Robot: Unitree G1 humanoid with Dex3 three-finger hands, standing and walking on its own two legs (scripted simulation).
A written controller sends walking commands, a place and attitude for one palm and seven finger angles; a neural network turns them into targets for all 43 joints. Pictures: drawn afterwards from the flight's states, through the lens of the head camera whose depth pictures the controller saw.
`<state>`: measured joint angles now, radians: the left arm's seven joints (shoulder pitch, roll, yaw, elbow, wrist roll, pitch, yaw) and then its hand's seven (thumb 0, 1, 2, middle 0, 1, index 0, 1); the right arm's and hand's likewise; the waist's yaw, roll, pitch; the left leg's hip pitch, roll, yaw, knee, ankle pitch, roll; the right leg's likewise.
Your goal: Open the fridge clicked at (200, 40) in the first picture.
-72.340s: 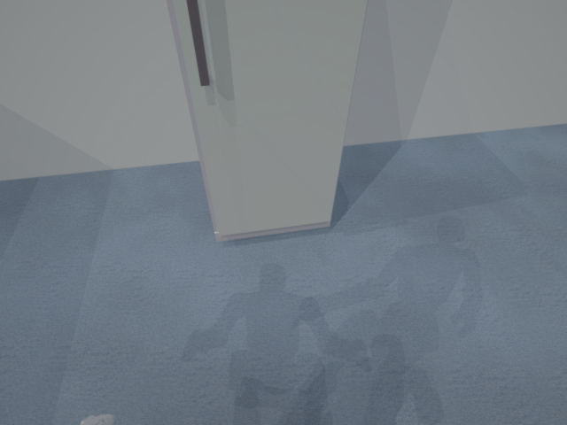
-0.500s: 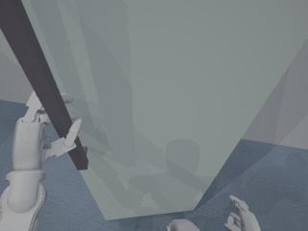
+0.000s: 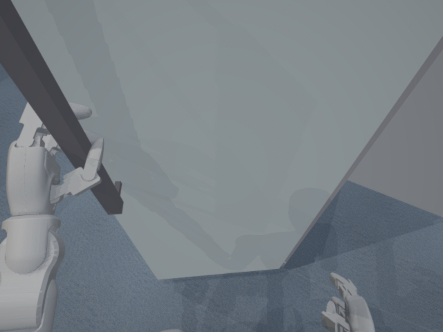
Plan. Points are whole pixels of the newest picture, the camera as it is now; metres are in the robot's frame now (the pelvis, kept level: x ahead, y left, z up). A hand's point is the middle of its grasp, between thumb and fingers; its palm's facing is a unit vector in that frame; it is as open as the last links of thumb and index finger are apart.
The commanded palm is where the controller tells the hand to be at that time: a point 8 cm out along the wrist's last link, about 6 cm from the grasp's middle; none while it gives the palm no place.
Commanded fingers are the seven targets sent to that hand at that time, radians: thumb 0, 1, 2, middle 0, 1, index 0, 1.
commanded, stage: walk backward, drawing the door open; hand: left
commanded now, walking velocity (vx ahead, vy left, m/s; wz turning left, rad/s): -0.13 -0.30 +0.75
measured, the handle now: (56, 93) +0.34 +0.20 +0.27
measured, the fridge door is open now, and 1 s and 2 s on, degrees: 32 63 68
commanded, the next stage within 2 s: stop walking and hold the door back in 1.04 s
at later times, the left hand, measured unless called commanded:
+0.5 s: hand (108, 257) +0.18 +0.13 +0.18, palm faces +0.56 -0.79 -0.24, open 7.0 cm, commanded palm +0.12 +0.16 +0.19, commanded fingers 0.00 0.90 0.90 -0.45 -1.40 -0.45 -1.40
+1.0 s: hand out of the picture +0.10 +0.06 +0.19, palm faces +0.77 -0.60 -0.22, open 6.9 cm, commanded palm +0.04 +0.07 +0.18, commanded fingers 0.00 0.90 0.90 -0.45 -1.40 -0.45 -1.40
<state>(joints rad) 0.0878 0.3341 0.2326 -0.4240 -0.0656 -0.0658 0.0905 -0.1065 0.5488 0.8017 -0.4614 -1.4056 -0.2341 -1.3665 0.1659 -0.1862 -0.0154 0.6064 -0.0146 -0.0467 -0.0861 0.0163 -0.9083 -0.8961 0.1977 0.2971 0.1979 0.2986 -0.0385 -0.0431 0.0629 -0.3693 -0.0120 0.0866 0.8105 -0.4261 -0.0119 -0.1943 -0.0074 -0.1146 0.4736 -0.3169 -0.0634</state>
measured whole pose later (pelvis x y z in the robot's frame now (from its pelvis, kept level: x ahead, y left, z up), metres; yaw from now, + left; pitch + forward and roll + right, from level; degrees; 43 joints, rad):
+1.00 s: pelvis -0.02 -0.28 +0.00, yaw +37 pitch -1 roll -3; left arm 0.00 0.32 0.20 -0.41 -0.08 -0.02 0.10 -0.07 0.63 0.83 -0.46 -1.40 -0.20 -1.28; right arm 0.15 -0.12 0.02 0.61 0.01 -0.10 -0.03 0.01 -0.90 -0.90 0.20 0.30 0.20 0.30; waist 0.02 0.05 0.14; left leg -0.32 0.13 -0.12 0.51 -0.18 -0.10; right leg -0.30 0.00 0.01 0.56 -0.29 0.06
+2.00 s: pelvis -0.09 -0.39 -0.01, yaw +50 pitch -3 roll -1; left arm -0.71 0.29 0.11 0.66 -0.06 -0.14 0.08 -0.07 0.65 0.81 -0.46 -1.40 -0.38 -1.40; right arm 0.31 -0.25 0.00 0.74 0.03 -0.03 -0.09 0.01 -0.91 -0.90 0.20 0.30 0.20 0.30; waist -0.04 0.02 0.05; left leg -0.28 0.05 0.08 0.54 -0.21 0.03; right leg -0.29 0.00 -0.05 0.65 -0.39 0.01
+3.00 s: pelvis -0.04 -0.38 +0.00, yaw +49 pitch +3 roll +0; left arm -0.52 0.34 0.22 0.46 -0.12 -0.20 -0.07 -0.01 -0.53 0.21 -0.43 -1.29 -0.29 -1.20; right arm 0.27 -0.27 0.00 0.70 0.04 -0.12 -0.06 0.02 -0.91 -0.90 0.20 0.30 0.20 0.30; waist -0.02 0.02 -0.03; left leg -0.32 0.04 0.06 0.51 -0.25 -0.01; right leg -0.31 0.01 -0.04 0.53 -0.27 -0.03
